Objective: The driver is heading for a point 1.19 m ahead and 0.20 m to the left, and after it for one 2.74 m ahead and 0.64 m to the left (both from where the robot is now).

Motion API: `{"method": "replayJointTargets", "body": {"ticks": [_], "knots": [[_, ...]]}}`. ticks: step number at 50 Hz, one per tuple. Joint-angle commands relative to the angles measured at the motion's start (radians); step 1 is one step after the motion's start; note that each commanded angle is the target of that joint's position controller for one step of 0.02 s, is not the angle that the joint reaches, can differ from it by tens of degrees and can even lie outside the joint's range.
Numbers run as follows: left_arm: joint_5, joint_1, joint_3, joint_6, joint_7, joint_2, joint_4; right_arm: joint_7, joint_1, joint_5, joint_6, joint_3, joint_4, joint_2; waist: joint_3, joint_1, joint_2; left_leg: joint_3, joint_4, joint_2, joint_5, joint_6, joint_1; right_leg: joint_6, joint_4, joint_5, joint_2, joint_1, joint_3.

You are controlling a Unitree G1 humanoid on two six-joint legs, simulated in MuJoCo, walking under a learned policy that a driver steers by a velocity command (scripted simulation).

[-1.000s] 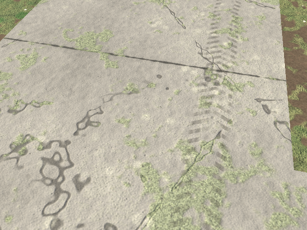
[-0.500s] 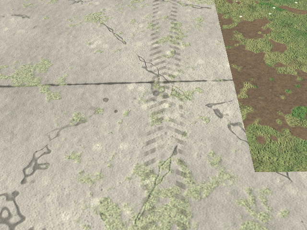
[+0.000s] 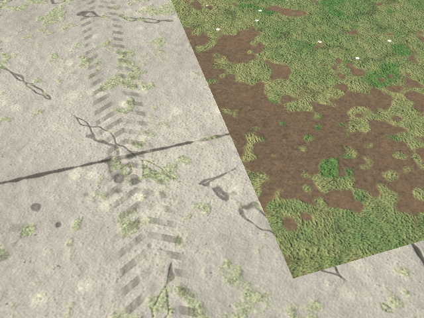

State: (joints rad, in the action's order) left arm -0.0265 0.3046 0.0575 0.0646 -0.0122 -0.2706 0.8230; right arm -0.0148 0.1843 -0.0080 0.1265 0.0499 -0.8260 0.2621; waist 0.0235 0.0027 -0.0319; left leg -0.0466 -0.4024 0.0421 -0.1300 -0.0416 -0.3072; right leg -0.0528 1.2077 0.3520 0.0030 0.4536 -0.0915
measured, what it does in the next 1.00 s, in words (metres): walks ahead, turning left: right foot, then left foot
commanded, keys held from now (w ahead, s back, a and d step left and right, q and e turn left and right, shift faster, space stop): w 0.16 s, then w+q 0.84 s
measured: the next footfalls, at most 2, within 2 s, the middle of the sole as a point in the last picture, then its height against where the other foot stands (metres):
right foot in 0.34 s outside the picture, level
left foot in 0.88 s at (180, 283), level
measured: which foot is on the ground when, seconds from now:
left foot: down 0.00-0.34, up 0.36-0.86, down 0.88-1.00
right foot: up 0.00-0.32, down 0.34-0.90, up 0.92-1.00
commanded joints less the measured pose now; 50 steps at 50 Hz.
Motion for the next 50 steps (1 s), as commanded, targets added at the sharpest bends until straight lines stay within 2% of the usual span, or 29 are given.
{"method": "replayJointTargets", "body": {"ticks": [1,5,8,10,12,14,15,16,17,18,19,20,22,24,26,28,33,36,39,41,42,43,44,45,46,47,48,49,50], "knots": [[0.001,0.049,0.005,0.004,0.004,-0.018,-0.06,-0.008,0.036,0.001,0.015,0.016,0.013,0.075,-0.038,-0.017,0.098,0.285,0.258,-0.267,0.02,-0.19,0.136,-0.001,-0.041,-0.053,0.103,0.157,-0.025],[0.024,-0.086,-0.011,0.012,0.009,-0.015,-0.12,-0.003,0.074,0.013,0.012,0.031,-0.015,0.136,-0.005,0.001,0.07,0.202,0.299,-0.277,0.126,-0.211,0.148,0.023,-0.267,-0.201,0.138,0.227,0.013],[0.018,-0.19,-0.02,0.024,0.021,-0.012,-0.147,0.001,0.105,0.023,-0.003,0.032,-0.028,0.158,0.008,0.035,0.082,0.114,0.285,-0.238,0.155,-0.174,0.139,0.029,-0.462,-0.337,0.112,0.168,0.063],[0.013,-0.267,-0.022,0.029,0.028,-0.018,-0.172,0.0,0.163,0.035,-0.013,0.029,-0.048,0.165,0.021,0.065,0.091,0.12,0.264,-0.237,0.131,-0.164,0.141,0.037,-0.546,-0.358,0.086,0.122,0.086],[0.006,-0.309,-0.018,0.035,0.035,-0.036,-0.196,0.001,0.197,0.041,-0.025,0.028,-0.062,0.174,0.031,0.069,0.104,0.156,0.233,-0.265,0.099,-0.153,0.182,0.031,-0.611,-0.329,0.068,0.102,0.081],[0.004,-0.295,-0.006,0.045,0.041,-0.068,-0.203,0.005,0.195,0.042,-0.037,0.031,-0.066,0.19,0.022,0.039,0.117,0.194,0.182,-0.291,0.086,-0.134,0.218,0.014,-0.675,-0.282,0.049,0.042,0.079],[0.006,-0.242,0.005,0.049,0.041,-0.086,-0.19,0.008,0.182,0.042,-0.043,0.031,-0.065,0.197,0.0,-0.002,0.119,0.192,0.123,-0.282,0.133,-0.117,0.213,0.003,-0.712,-0.271,0.031,-0.047,0.092],[0.011,-0.123,0.028,0.051,0.034,-0.125,-0.154,0.009,0.18,0.037,-0.046,0.024,-0.062,0.18,-0.069,-0.059,0.105,0.16,-0.014,-0.235,0.24,-0.091,0.182,-0.018,-0.733,-0.255,0.014,-0.222,0.103],[0.025,0.058,0.055,0.051,0.021,-0.195,-0.121,0.009,0.163,0.02,-0.041,0.003,-0.038,0.124,-0.201,-0.14,0.044,0.104,-0.286,-0.171,0.156,-0.049,0.038,-0.073,-0.717,-0.253,0.142,-0.488,-0.018],[0.044,0.157,0.078,0.037,0.015,-0.296,-0.11,0.009,0.263,0.017,-0.025,-0.031,-0.013,0.002,-0.341,-0.118,-0.216,0.019,-0.668,-0.026,-0.263,0.022,-0.335,-0.199,-0.778,-0.153,0.409,-0.83,-0.411],[0.043,0.188,0.06,0.038,0.02,-0.222,-0.1,0.011,0.275,0.043,-0.012,-0.016,-0.028,0.062,-0.384,-0.13,-0.219,0.161,-0.855,-0.029,-0.434,0.018,-0.441,-0.231,-0.882,-0.051,0.442,-0.805,-0.612],[0.032,0.123,0.04,0.042,0.023,-0.159,-0.104,0.012,0.211,0.064,-0.012,0.007,-0.011,0.133,-0.246,-0.113,-0.151,0.181,-0.91,-0.076,-0.361,0.005,-0.502,-0.192,-0.894,-0.054,0.412,-0.697,-0.471],[0.027,-0.022,0.016,0.048,0.033,-0.08,-0.112,0.02,0.132,0.043,-0.028,0.015,0.005,0.12,-0.111,-0.054,-0.077,0.154,-0.84,-0.147,-0.207,0.007,-0.45,-0.148,-0.955,-0.168,0.323,-0.468,-0.235],[0.035,-0.079,0.014,0.061,0.035,-0.053,-0.099,0.016,0.151,0.041,-0.058,0.02,0.003,0.086,-0.062,-0.005,-0.095,0.155,-0.788,-0.176,-0.127,0.01,-0.357,-0.127,-1.023,-0.254,0.274,-0.346,-0.096],[0.038,-0.078,0.023,0.071,0.029,-0.066,-0.078,0.011,0.142,0.042,-0.077,0.019,0.015,0.056,-0.034,0.012,-0.06,0.157,-0.768,-0.175,-0.076,0.016,-0.362,-0.133,-1.052,-0.37,0.268,-0.318,-0.003],[0.042,-0.055,0.031,0.072,0.018,-0.082,-0.055,0.01,0.105,0.036,-0.086,0.021,0.037,0.048,-0.013,0.011,-0.032,0.172,-0.711,-0.173,-0.011,0.023,-0.411,-0.138,-1.063,-0.431,0.272,-0.333,0.059],[0.038,-0.025,0.044,0.058,-0.002,-0.125,-0.022,-0.016,-0.047,0.027,-0.083,0.013,0.096,0.032,0.037,-0.03,-0.017,0.114,-0.44,-0.159,0.182,0.02,-0.417,-0.114,-1.084,-0.414,0.263,-0.368,0.197],[0.028,0.024,0.051,0.044,-0.008,-0.147,0.001,-0.035,-0.155,0.027,-0.08,0.006,0.146,0.024,0.074,-0.07,-0.003,0.061,-0.339,-0.153,0.178,0.002,-0.436,-0.105,-1.07,-0.417,0.286,-0.44,0.242],[0.015,0.05,0.057,0.023,-0.007,-0.163,0.019,-0.052,-0.214,0.032,-0.08,0.007,0.191,0.031,0.086,-0.078,-0.011,0.012,-0.279,-0.136,0.08,-0.029,-0.437,-0.086,-1.011,-0.5,0.307,-0.531,0.276],[0.009,0.033,0.063,0.01,-0.011,-0.192,0.016,-0.058,-0.193,0.032,-0.083,0.019,0.208,0.054,0.045,-0.044,-0.042,-0.048,-0.262,-0.082,-0.018,-0.065,-0.335,-0.066,-0.907,-0.793,0.306,-0.554,0.308],[0.005,0.023,0.067,0.003,-0.014,-0.209,0.012,-0.057,-0.14,0.033,-0.086,0.032,0.204,0.076,0.0,-0.008,-0.066,-0.079,-0.266,-0.041,-0.07,-0.085,-0.245,-0.056,-0.812,-0.97,0.302,-0.557,0.321],[0.002,0.006,0.069,-0.006,-0.017,-0.22,0.008,-0.053,-0.019,0.037,-0.088,0.055,0.178,0.114,-0.067,0.064,-0.068,-0.101,-0.231,0.008,-0.076,-0.115,-0.086,-0.04,-0.643,-1.079,0.281,-0.53,0.34],[0.001,0.001,0.063,-0.007,-0.02,-0.212,0.0,-0.037,0.149,0.037,-0.091,0.092,0.133,0.181,-0.156,0.149,-0.037,-0.071,-0.162,0.039,-0.014,-0.154,0.187,-0.002,-0.405,-0.99,0.238,-0.398,0.355],[0.044,0.033,0.032,0.006,-0.016,-0.113,-0.03,-0.013,0.239,0.036,-0.1,0.117,0.111,0.283,-0.226,0.13,0.179,0.267,-0.158,-0.183,0.065,-0.221,0.473,0.045,-0.064,-0.274,0.16,-0.079,0.341],[0.031,0.082,0.003,0.048,-0.002,-0.043,-0.087,-0.019,0.199,0.028,-0.083,0.113,0.151,0.331,-0.392,0.047,0.301,0.872,0.041,-0.386,-0.177,-0.43,0.717,0.084,0.218,0.264,-0.04,0.259,0.117],[-0.009,-0.068,0.024,0.081,0.009,-0.141,-0.108,-0.028,0.22,0.023,-0.072,0.088,0.147,0.237,-0.349,0.124,0.134,0.83,0.128,-0.374,-0.187,-0.364,0.689,0.06,0.248,0.194,0.011,0.369,-0.011],[-0.024,-0.114,0.024,0.093,0.012,-0.142,-0.13,-0.028,0.181,0.023,-0.062,0.077,0.142,0.195,-0.218,0.099,0.118,0.674,0.121,-0.341,-0.113,-0.322,0.568,0.035,0.186,0.1,0.049,0.403,0.004],[-0.002,-0.106,0.022,0.093,0.001,-0.13,-0.113,-0.027,0.105,0.029,-0.057,0.066,0.156,0.162,-0.143,0.044,0.024,0.549,0.117,-0.292,-0.007,-0.284,0.404,0.035,0.102,0.024,0.097,0.339,0.004],[0.022,-0.092,0.032,0.084,-0.005,-0.141,-0.104,-0.023,0.044,0.025,-0.056,0.056,0.172,0.127,-0.108,0.005,0.031,0.462,0.126,-0.252,0.087,-0.263,0.281,0.042,0.023,-0.019,0.125,0.263,0.003]]}}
